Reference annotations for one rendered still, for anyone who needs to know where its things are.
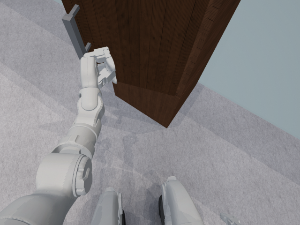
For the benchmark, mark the cupboard door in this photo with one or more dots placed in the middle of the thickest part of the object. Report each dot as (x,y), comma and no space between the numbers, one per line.
(149,40)

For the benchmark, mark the robot thigh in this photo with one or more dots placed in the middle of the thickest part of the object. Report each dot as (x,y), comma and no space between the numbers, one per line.
(182,208)
(108,209)

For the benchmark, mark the left robot hand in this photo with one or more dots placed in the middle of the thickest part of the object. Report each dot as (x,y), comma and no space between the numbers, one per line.
(89,70)

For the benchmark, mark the right robot hand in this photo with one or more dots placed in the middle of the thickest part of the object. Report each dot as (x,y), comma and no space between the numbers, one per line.
(229,220)

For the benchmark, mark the robot left thigh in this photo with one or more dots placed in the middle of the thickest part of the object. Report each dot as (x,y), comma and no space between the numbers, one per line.
(108,209)

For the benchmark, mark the robot left forearm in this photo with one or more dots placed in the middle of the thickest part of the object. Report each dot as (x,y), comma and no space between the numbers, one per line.
(84,132)

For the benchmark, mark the robot left upper arm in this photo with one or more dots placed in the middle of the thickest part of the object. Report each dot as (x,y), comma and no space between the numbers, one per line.
(62,178)

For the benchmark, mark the handle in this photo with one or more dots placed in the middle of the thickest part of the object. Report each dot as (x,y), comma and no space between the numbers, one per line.
(73,32)

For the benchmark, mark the robot right thigh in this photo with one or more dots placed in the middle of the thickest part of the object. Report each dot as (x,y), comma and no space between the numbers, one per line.
(182,208)

